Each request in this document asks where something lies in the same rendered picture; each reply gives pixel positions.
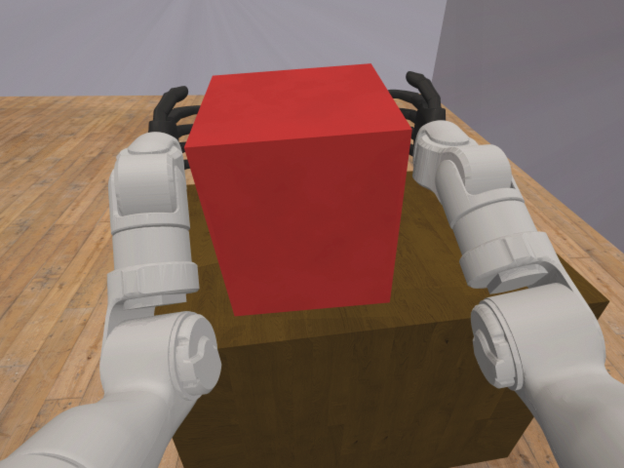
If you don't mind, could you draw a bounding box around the right robot upper arm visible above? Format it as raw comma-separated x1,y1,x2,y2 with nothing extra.
471,283,624,468

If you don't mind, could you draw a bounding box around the robot right forearm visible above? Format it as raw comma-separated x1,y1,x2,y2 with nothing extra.
412,120,606,362

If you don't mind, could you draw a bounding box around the carton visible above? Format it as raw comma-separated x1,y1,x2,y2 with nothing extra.
184,63,412,316

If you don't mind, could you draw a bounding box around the robot left forearm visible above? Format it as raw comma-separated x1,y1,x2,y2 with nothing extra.
99,132,200,390

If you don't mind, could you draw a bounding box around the pedestal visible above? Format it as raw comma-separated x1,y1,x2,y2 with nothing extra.
154,171,609,468

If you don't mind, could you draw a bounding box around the left robot upper arm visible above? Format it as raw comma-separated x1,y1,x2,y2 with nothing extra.
0,311,221,468

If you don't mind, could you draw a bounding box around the left robot hand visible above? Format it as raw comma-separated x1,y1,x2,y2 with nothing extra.
148,86,201,170

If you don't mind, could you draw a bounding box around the right robot hand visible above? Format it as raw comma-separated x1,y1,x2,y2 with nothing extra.
388,71,446,157

